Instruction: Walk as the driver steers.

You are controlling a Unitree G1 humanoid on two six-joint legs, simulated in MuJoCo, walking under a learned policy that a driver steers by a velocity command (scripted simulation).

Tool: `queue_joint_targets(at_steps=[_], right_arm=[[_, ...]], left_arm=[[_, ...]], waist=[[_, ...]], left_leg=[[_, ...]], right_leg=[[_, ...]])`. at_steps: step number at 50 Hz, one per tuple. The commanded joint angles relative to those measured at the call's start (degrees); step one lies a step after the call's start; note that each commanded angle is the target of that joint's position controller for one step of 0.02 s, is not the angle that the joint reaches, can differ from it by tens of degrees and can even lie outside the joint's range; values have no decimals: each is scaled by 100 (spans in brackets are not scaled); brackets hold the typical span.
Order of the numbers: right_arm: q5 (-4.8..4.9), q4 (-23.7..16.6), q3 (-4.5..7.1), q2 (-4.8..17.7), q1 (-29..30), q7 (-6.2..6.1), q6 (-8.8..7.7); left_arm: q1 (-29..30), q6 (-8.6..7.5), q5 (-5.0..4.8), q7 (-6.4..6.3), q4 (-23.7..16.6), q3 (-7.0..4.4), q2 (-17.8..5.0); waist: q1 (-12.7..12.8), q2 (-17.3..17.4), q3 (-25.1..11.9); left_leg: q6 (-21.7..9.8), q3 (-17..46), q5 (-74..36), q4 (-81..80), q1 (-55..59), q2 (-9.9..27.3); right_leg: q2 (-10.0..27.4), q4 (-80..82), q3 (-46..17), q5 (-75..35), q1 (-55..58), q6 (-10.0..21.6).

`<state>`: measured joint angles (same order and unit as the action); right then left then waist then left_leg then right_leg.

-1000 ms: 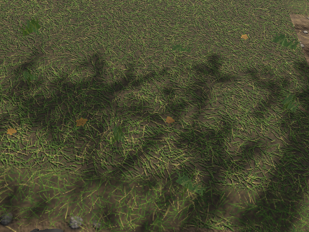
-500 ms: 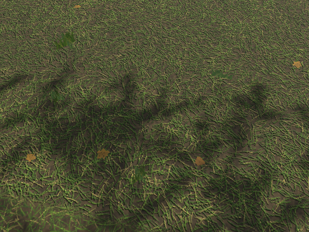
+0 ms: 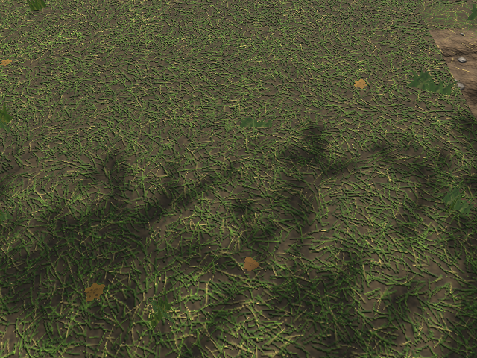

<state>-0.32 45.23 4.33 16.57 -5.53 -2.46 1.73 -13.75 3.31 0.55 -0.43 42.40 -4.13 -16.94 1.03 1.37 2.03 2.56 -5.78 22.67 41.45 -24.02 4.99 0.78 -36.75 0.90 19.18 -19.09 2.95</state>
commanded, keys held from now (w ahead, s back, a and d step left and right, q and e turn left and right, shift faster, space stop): e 0.04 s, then no key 0.74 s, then w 0.22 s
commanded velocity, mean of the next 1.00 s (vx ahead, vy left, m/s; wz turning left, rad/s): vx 0.04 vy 0.00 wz -0.14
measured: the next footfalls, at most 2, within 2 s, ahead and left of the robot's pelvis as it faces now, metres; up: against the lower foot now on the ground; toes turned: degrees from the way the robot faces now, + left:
left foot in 0.38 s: +0.06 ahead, +0.14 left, +0.00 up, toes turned -7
left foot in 1.50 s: +0.45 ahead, +0.10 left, +0.00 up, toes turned +5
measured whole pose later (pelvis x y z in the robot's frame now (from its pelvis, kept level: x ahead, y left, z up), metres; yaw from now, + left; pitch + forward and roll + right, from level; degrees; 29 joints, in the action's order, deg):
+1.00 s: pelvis +0.04 +0.01 +0.01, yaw -7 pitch -1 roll +0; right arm 1.5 57.5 2.8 15.3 -14.8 -1.2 -2.2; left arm -13.9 -2.8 -1.4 -0.5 54.3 -3.3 -14.2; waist -0.1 1.2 0.4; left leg -0.8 1.0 19.0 28.3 -8.7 0.7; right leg -1.0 -34.9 0.8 22.7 -14.0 3.4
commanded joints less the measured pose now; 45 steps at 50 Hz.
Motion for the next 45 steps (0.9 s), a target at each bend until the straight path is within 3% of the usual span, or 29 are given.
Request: queue_joint_targets(at_steps=[1, 3, 4, 7, 10, 13, 16, 18, 19, 20, 21, 22, 23, 27, 33, 39, 41, 43, 45], right_arm=[[33, -636, 193, 629, 643, -46, -84], [7, -316, 269, 682, 206, -115, -49], [-34, -240, 279, 666, 59, -119, -50], [42, -185, 236, 495, -37, -74, -95], [50, -200, 137, 335, 132, -31, -112], [75, -171, 101, 387, 123, 37, -131], [108, -96, 97, 455, -13, 74, -171], [65, 43, 58, 355, -303, 117, -234], [-14, 84, 61, 475, -402, 130, -268], [-85, 89, 116, 825, -536, 114, -281], [-34, 161, 151, 980, -318, 125, -265], [-11, 111, 71, 604, -128, 163, -273], [-30, 112, 27, 472, -48, 178, -297], [-26, 278, -24, 501, -183, 163, -421], [-5, 486, -86, 472, -231, 107, -373], [1, 717, -134, 426, -217, 115, -348], [41, 847, -114, 477, -355, 106, -315], [113, 862, -63, 641, -471, 75, -310], [161, 969, 12, 883, -803, 66, -407]], left_arm=[[-296, -278, 250, -18, -456, -321, -1401], [326, -366, -15, -80, -555, -210, -963], [438, -369, -55, -116, -582, -143, -812], [249, -380, -4, -168, -532, -36, -570], [170, -358, -10, -191, -448, -41, -604], [236, -310, 23, -147, -389, -64, -708], [352, -278, -8, -83, -303, -38, -673], [484, -263, -86, -74, -219, 20, -550], [347, -295, -75, -72, -159, 49, -470], [201, -351, 40, -52, -160, 85, -355], [18, -400, 66, -13, -147, 82, -258], [259, -399, 103, -15, -91, 90, -320], [521, -372, 74, -26, -103, 48, -428], [554, -236, 29, -75, -5, 28, -375], [470, -281, 8, -90, 315, 12, -312], [394, -303, -4, -131, 650, 6, -328], [269, -291, -43, -152, 806, 1, -314], [320, -354, -102, -164, 791, -13, -347], [506, -547, -170, -115, 703, 24, -162]], waist=[[169, -1279, -242], [-129, -872, -314], [-181, -890, -421], [-152, -808, -689], [-12, -882, -627], [94, -982, -493], [92, -934, -383], [-163, -747, -373], [-161, -575, -475], [-6, -8, -683], [313, 714, -713], [138, 665, -680], [46, 555, -544], [-44, 268, -362], [-119, -95, -246], [-121, -179, -179], [-137, -63, -192], [-207, 219, 251], [-278, 791, 530]], left_leg=[[-44, 906, 1059, 2331, -1562, -449], [-66, 992, 157, 2343, -1543, -315], [-2, 949, -129, 2450, -1351, -337], [116, 914, -494, 2200, -1056, -365], [204, 918, -551, 1020, -784, -283], [212, 809, -243, 225, -118, -284], [139, 712, -218, -496, 375, -339], [-2, 626, -1312, -1847, 1081, -382], [-116, 856, -2062, -2138, 1594, -199], [-329, 1332, -3266, -1948, 2084, 354], [-699, 1430, -3149, -1747, 1865, 500], [-814, 1491, -2235, -1921, 1438, 452], [-691, 1400, -1766, -1984, 1273, 305], [-405, 1109, -1522, -1896, 1139, 30], [-413, 1012, -1428, -1820, 1242, -87], [-419, 956, -1378, -1858, 1256, -171], [-524, 939, 121, -1958, 1212, -270], [-871, 1495, 1858, -2294, 1003, 24], [-1398, 2784, 2572, -3033, 1236, 931]], right_leg=[[1817, 2244, -2845, -1473, 660, 1467], [1336, 2050, -2119, -1241, 788, 855], [1213, 1980, -1884, -1609, 770, 799], [1073, 1863, -1562, -2309, 1112, 848], [1037, 1822, -1542, -2158, 1376, 861], [1064, 1815, -1647, -1894, 1084, 993], [1077, 1707, -1839, -1999, 928, 1038], [887, 1482, -1744, -2174, 772, 806], [734, 1421, -1697, -2021, 603, 559], [394, 1061, -1371, -1535, 359, 276], [-88, 1060, -866, -823, 363, 38], [-127, 1092, -752, -700, 695, -131], [-114, 1061, -740, -822, 766, -161], [-14, 1120, -871, -1340, 857, -47], [-5, 1216, -880, -1428, 800, -109], [5, 1277, -860, -1448, 867, -158], [-215, 1143, -635, 26, 741, -105], [-339, 774, -464, 1426, 4, -20], [-348, -79, -78, 834, -600, -67]])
